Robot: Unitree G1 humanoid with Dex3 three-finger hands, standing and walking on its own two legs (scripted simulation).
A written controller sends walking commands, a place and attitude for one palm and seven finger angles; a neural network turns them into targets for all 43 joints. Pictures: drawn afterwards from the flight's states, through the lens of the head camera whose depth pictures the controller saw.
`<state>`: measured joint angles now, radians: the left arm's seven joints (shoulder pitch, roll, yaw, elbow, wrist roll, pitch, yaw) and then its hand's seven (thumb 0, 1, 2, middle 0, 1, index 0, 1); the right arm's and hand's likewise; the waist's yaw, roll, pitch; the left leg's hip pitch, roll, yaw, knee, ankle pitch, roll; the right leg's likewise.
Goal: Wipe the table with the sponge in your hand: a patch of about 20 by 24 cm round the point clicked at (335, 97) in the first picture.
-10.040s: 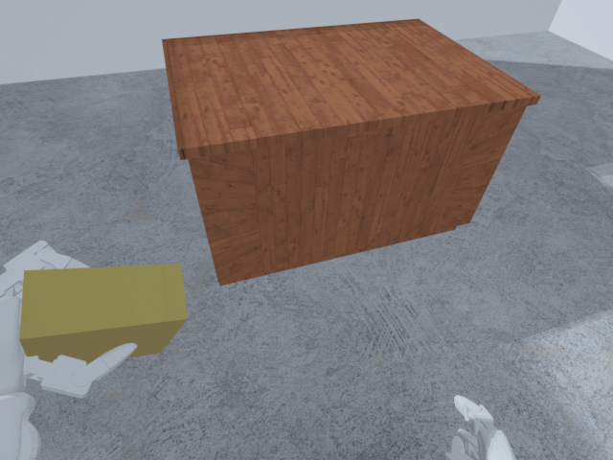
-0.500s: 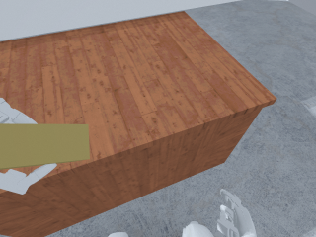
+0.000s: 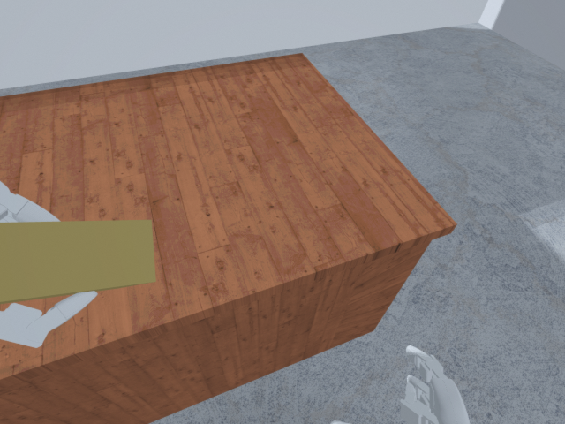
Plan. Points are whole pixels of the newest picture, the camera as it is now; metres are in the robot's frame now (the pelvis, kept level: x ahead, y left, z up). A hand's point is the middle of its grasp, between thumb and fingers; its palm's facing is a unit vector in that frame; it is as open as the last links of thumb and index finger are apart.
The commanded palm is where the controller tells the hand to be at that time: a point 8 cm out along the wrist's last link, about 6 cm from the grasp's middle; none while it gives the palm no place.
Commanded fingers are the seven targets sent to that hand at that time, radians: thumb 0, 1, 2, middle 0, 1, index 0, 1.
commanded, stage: shuffle to correct the standing spot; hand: left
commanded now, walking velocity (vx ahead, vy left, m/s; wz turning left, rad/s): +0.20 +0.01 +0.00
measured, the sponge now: (88, 262) +0.23 +0.21 +0.19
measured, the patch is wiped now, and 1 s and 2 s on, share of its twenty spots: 0.00 0.00 0.00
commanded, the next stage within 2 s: come to a stop and stand still in 0.04 s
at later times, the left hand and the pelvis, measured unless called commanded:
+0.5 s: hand (120, 212) +0.28 +0.20 +0.20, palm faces +0.38 -0.79 -0.49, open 9.6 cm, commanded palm +0.22 +0.24 +0.19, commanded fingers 0.00 0.10 1.30 -1.20 -1.60 -1.20 -1.60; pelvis +0.06 -0.04 +0.00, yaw +0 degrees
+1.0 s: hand (88, 260) +0.24 +0.23 +0.16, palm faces +0.27 -0.87 -0.40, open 9.6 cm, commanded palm +0.18 +0.28 +0.19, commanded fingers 0.00 0.10 1.30 -1.20 -1.60 -1.20 -1.60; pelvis +0.01 +0.01 +0.01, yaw -2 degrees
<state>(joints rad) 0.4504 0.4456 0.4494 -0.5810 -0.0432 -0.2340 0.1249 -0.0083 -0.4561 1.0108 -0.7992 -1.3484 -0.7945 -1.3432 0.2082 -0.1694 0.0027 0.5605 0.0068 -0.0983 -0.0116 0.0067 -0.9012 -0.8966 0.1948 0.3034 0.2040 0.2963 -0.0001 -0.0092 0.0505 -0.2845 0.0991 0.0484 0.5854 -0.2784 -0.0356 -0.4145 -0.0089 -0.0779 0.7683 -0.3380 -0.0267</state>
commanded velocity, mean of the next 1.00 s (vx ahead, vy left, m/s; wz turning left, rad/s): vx -0.04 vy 0.04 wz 0.00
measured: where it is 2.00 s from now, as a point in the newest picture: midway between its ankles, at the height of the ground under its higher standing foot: outside the picture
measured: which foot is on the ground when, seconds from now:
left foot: down 0.00-0.04, up 0.06-0.32, down 0.34-1.00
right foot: up 0.00-0.02, down 0.04-1.00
